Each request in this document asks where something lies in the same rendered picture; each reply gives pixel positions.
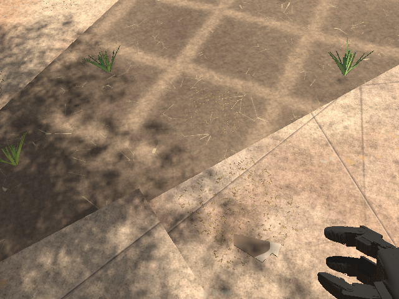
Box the right robot hand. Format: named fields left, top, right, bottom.
left=317, top=225, right=399, bottom=299

